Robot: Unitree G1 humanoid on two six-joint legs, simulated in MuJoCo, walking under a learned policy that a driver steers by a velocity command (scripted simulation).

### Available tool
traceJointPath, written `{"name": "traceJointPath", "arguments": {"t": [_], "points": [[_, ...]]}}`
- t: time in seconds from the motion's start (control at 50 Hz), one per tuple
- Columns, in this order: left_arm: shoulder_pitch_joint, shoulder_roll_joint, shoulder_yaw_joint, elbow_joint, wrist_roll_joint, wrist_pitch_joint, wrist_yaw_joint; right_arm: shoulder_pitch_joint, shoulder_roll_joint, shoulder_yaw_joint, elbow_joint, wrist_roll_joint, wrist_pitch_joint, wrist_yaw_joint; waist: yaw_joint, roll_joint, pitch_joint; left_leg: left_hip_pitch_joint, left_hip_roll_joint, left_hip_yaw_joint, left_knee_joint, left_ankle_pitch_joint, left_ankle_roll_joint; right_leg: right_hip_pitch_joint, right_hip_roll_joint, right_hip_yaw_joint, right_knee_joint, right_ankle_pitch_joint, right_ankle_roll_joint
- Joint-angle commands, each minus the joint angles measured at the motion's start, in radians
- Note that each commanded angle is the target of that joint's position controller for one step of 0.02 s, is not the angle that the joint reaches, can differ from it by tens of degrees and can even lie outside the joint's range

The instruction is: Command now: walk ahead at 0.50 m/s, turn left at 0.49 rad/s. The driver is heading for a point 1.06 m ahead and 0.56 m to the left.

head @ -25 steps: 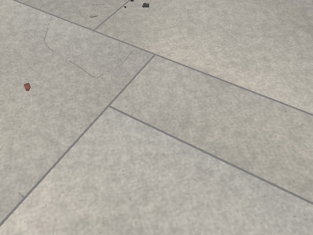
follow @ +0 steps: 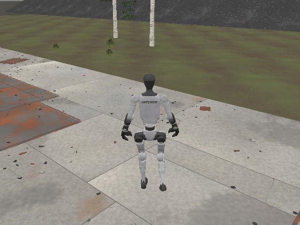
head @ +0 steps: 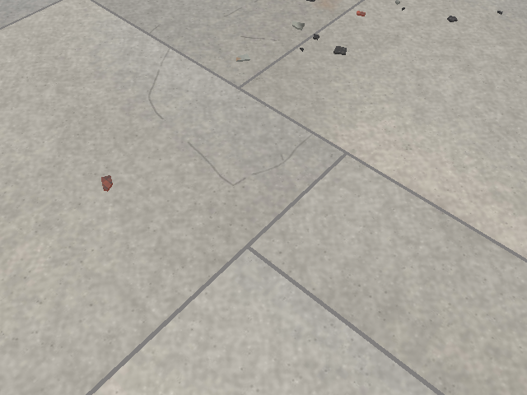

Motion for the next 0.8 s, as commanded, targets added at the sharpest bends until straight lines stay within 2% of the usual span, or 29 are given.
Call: {"name": "traceJointPath", "arguments": {"t": [0.02,0.06,0.08,0.14,0.18,0.22,0.26,0.3,0.32,0.34,0.36,0.38,0.4,0.42,0.44,0.46,0.48,0.5,0.54,0.58,0.64,0.7,0.76,0.8], "points": [[-0.058,0.123,0.033,-0.118,0.018,-0.030,0.002,0.050,-0.117,-0.030,-0.069,-0.011,-0.001,-0.013,-0.001,0.042,-0.086,0.283,0.264,-0.409,-0.288,0.117,0.204,-0.284,-0.089,0.055,-0.056,0.077,0.017],[-0.023,0.101,0.029,-0.110,0.025,-0.012,0.008,0.036,-0.127,-0.033,-0.070,-0.006,-0.003,-0.021,0.022,0.062,-0.079,0.202,0.240,-0.344,-0.306,0.225,0.214,-0.248,-0.091,0.033,-0.132,0.102,0.055],[-0.038,0.090,0.026,-0.115,0.026,-0.006,0.013,0.040,-0.139,-0.037,-0.066,-0.004,-0.004,-0.027,0.022,0.061,-0.069,0.169,0.226,-0.310,-0.310,0.257,0.212,-0.243,-0.085,0.022,-0.189,0.137,0.073],[-0.150,0.055,0.011,-0.141,0.025,-0.004,0.015,0.070,-0.162,-0.046,-0.046,0.006,0.003,-0.043,-0.018,0.074,-0.049,0.112,0.166,-0.238,-0.301,0.214,0.163,-0.192,-0.052,0.009,-0.428,0.349,0.100],[-0.221,0.046,0.008,-0.155,0.016,-0.010,0.010,0.103,-0.166,-0.048,-0.030,0.009,0.012,-0.049,-0.051,0.087,-0.050,0.105,0.153,-0.244,-0.285,0.149,0.137,-0.134,-0.017,0.005,-0.556,0.461,0.103],[-0.263,0.061,0.013,-0.168,0.004,-0.018,0.003,0.136,-0.169,-0.050,-0.014,0.014,0.019,-0.050,-0.067,0.096,-0.050,0.141,0.171,-0.293,-0.257,0.101,0.125,-0.111,0.001,0.022,-0.623,0.483,0.098],[-0.269,0.086,0.025,-0.173,0.000,-0.025,-0.003,0.148,-0.158,-0.049,-0.006,0.018,0.025,-0.053,-0.060,0.105,-0.054,0.211,0.194,-0.360,-0.203,0.061,0.112,-0.100,0.004,0.050,-0.680,0.442,0.080],[-0.232,0.110,0.039,-0.166,-0.004,-0.034,-0.006,0.133,-0.156,-0.051,-0.008,0.013,0.031,-0.054,-0.031,0.131,-0.056,0.252,0.215,-0.417,-0.142,0.068,0.095,-0.053,0.001,0.056,-0.703,0.359,0.047],[-0.170,0.120,0.048,-0.149,-0.003,-0.039,-0.003,0.117,-0.143,-0.048,-0.013,0.012,0.033,-0.053,0.006,0.137,-0.071,0.246,0.198,-0.421,-0.093,0.082,0.078,0.029,0.002,0.040,-0.739,0.352,0.023],[-0.078,0.147,0.063,-0.133,0.008,-0.044,0.003,0.113,-0.106,-0.035,-0.021,0.007,0.031,-0.050,0.052,0.121,-0.138,0.209,0.152,-0.385,0.027,0.102,0.047,0.193,-0.041,0.061,-0.750,0.341,-0.015],[0.067,0.201,0.078,-0.122,0.021,-0.044,0.012,0.130,-0.044,-0.012,-0.037,-0.009,0.028,-0.047,0.103,-0.002,-0.275,0.091,0.082,-0.291,0.304,-0.060,0.009,0.443,-0.216,0.233,-0.742,0.271,-0.076],[0.135,0.268,0.096,-0.083,0.025,-0.028,0.005,0.259,-0.009,0.001,-0.069,0.021,0.019,-0.046,0.039,-0.354,-0.362,-0.256,-0.030,-0.172,0.600,-0.441,-0.047,0.704,-0.412,0.700,-0.841,0.023,-0.232],[0.106,0.170,0.077,-0.103,0.002,-0.024,0.001,0.243,-0.116,-0.018,-0.037,0.027,0.020,-0.049,0.064,-0.224,-0.280,-0.366,0.055,-0.194,0.725,-0.400,-0.063,0.656,-0.412,0.739,-0.882,-0.169,-0.212],[0.073,0.120,0.063,-0.110,0.001,-0.018,0.006,0.136,-0.161,-0.033,-0.048,0.020,0.024,-0.048,0.091,-0.130,-0.164,-0.391,0.084,-0.171,0.756,-0.304,-0.071,0.547,-0.370,0.577,-0.890,-0.121,-0.172],[0.030,0.107,0.055,-0.113,0.012,-0.014,0.007,0.086,-0.150,-0.033,-0.057,0.011,0.028,-0.049,0.077,-0.062,-0.104,-0.360,0.116,-0.144,0.742,-0.233,-0.078,0.439,-0.328,0.451,-0.903,0.023,-0.152],[0.004,0.086,0.049,-0.105,0.015,-0.010,0.009,0.051,-0.137,-0.036,-0.070,0.003,0.027,-0.045,0.065,-0.058,-0.054,-0.348,0.141,-0.141,0.702,-0.188,-0.083,0.365,-0.293,0.361,-0.923,0.136,-0.150],[-0.006,0.076,0.045,-0.098,0.020,-0.012,0.012,0.056,-0.119,-0.036,-0.075,0.010,0.030,-0.038,0.044,-0.091,-0.043,-0.305,0.166,-0.134,0.677,-0.160,-0.083,0.313,-0.268,0.287,-0.944,0.202,-0.141],[-0.011,0.067,0.044,-0.091,0.018,-0.015,0.012,0.063,-0.100,-0.034,-0.075,0.017,0.035,-0.034,0.036,-0.110,-0.038,-0.286,0.176,-0.119,0.657,-0.148,-0.085,0.288,-0.249,0.232,-0.967,0.237,-0.142],[-0.007,0.081,0.050,-0.072,0.010,-0.021,0.011,0.042,-0.068,-0.028,-0.087,0.016,0.044,-0.030,0.032,-0.103,-0.023,-0.301,0.188,-0.098,0.611,-0.128,-0.094,0.267,-0.252,0.156,-1.000,0.308,-0.160],[0.000,0.108,0.060,-0.052,0.010,-0.022,0.012,0.003,-0.053,-0.022,-0.105,0.010,0.047,-0.028,0.034,-0.077,-0.013,-0.336,0.197,-0.094,0.537,-0.078,-0.106,0.280,-0.266,0.098,-1.019,0.392,-0.177],[-0.006,0.129,0.065,-0.034,0.010,-0.013,0.015,-0.049,-0.043,-0.016,-0.112,0.011,0.040,-0.014,0.046,-0.062,-0.011,-0.324,0.198,-0.068,0.383,0.069,-0.107,0.306,-0.250,-0.015,-1.023,0.475,-0.162],[0.020,0.149,0.068,-0.009,0.003,-0.003,0.020,-0.146,-0.025,-0.007,-0.134,0.011,0.029,0.005,0.081,-0.051,0.014,-0.274,0.180,-0.014,0.224,0.177,-0.089,0.324,-0.241,-0.102,-1.022,0.497,-0.138],[0.053,0.175,0.076,0.016,-0.012,0.011,0.020,-0.208,-0.031,-0.008,-0.164,0.015,0.030,0.022,0.090,-0.053,0.036,-0.254,0.164,0.022,0.134,0.144,-0.058,0.395,-0.268,-0.146,-0.998,0.558,-0.119],[0.050,0.200,0.085,0.021,-0.022,0.023,0.023,-0.197,-0.057,-0.021,-0.174,0.010,0.033,0.028,0.060,-0.070,0.016,-0.186,0.122,0.065,0.102,0.052,-0.019,0.441,-0.278,-0.184,-0.914,0.802,-0.100]]}}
